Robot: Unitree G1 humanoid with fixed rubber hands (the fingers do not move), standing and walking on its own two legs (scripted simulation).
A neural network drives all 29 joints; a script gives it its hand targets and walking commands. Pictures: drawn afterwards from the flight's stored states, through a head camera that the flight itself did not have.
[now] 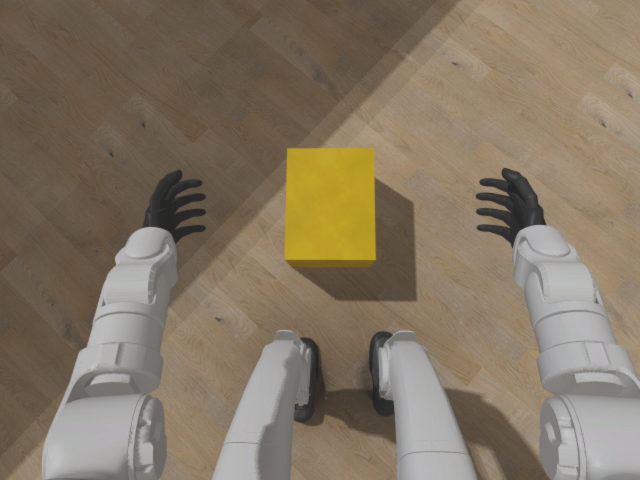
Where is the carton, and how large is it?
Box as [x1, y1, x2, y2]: [284, 148, 375, 267]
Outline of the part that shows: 287,148 284,259 292,267 368,267 375,259 373,148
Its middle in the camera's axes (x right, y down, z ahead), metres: +0.02 -0.08 +1.00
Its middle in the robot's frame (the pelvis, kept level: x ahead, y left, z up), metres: +0.54 +0.03 -0.59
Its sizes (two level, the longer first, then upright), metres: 0.271 0.209 0.168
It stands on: the floor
